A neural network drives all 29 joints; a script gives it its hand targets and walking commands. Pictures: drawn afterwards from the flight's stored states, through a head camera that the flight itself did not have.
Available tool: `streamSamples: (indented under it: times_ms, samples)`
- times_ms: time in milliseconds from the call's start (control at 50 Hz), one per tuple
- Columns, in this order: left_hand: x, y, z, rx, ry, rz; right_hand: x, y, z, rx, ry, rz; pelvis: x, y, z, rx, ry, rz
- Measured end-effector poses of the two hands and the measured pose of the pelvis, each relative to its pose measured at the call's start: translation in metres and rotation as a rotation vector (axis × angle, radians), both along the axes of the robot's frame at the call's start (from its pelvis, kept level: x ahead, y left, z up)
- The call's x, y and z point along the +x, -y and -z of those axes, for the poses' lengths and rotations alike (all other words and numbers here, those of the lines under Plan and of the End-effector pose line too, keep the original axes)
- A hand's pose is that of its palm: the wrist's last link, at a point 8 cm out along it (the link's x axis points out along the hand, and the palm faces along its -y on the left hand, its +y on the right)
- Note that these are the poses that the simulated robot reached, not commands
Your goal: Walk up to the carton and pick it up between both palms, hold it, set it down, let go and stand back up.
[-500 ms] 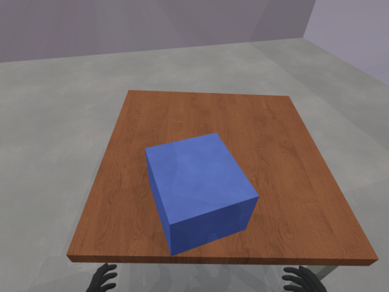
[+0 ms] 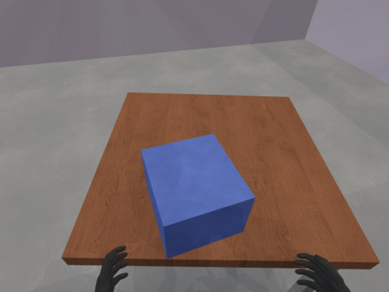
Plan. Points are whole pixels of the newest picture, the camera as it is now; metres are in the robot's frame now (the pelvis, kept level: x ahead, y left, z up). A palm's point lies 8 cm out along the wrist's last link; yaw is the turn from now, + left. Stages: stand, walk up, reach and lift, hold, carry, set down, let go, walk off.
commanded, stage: reach and lift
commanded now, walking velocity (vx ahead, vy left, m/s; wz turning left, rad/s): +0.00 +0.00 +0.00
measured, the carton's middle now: (192, 191) +0.42 +0.02 -0.05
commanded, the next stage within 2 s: none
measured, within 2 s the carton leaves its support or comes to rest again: neither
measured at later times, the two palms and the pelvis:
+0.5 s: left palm (106, 265) +0.20 +0.19 -0.01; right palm (319, 257) +0.24 -0.24 -0.01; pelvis -0.01 +0.00 +0.00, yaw -1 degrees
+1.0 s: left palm (106, 234) +0.25 +0.19 +0.02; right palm (303, 214) +0.31 -0.22 +0.02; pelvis -0.02 +0.00 +0.01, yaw -2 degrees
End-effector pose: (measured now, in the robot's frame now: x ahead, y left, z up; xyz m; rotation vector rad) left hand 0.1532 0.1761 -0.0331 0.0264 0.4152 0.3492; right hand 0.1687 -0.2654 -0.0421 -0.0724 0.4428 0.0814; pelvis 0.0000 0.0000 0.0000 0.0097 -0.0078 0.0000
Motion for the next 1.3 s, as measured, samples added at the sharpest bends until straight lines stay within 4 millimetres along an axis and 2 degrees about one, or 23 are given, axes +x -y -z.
streamSamples:
  times_ms: [160,300,440,660,1060,1300]
  samples:
    - [0.014,0.004,-0.005,-0.007,0.064,-0.014,0.015,-0.003,-0.003,0.021,0.071,-0.012,-0.005,0.004,0.004,0.007,-0.016,0.001]
    - [0.028,0.000,-0.009,-0.012,0.056,-0.031,0.035,-0.013,-0.009,0.034,0.081,-0.025,-0.009,0.004,0.004,0.010,-0.027,0.009]
    - [0.042,-0.009,-0.019,-0.010,0.061,-0.035,0.058,-0.020,-0.023,0.026,0.100,-0.029,-0.011,-0.001,0.001,0.005,-0.041,0.018]
    - [0.064,-0.008,-0.037,-0.012,0.069,-0.014,0.089,-0.026,-0.039,0.023,0.120,-0.041,-0.012,-0.007,-0.005,-0.005,-0.066,0.037]
    - [0.098,-0.021,-0.059,-0.008,0.074,-0.044,0.153,-0.047,-0.067,0.038,0.161,-0.089,-0.018,-0.003,-0.008,-0.004,-0.111,0.040]
    - [0.115,-0.029,-0.072,-0.013,0.083,-0.047,0.184,-0.056,-0.087,0.038,0.187,-0.098,-0.021,-0.003,-0.009,-0.004,-0.153,0.036]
